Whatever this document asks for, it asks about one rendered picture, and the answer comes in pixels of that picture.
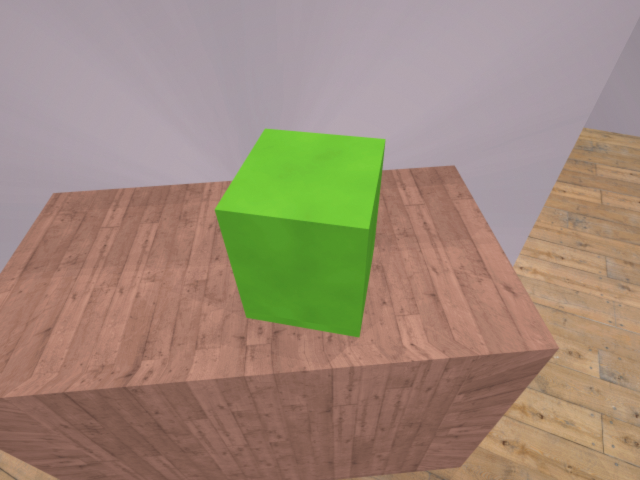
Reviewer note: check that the pedestal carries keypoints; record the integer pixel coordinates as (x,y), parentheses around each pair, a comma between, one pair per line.
(126,354)

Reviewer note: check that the carton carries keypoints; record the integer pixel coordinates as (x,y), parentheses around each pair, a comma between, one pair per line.
(299,223)

